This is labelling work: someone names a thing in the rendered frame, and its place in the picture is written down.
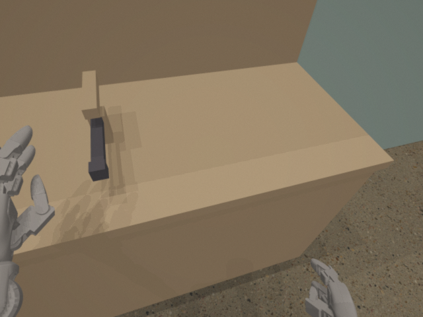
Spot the counter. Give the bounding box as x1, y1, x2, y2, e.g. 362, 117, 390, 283
0, 0, 394, 317

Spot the right robot hand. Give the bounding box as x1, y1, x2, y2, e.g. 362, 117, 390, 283
305, 258, 358, 317

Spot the tap lever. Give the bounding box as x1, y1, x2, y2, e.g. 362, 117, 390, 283
89, 117, 109, 181

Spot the left robot forearm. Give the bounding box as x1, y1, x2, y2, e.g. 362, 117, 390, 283
0, 261, 23, 317

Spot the left robot hand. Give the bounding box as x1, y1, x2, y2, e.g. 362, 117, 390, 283
0, 125, 55, 262

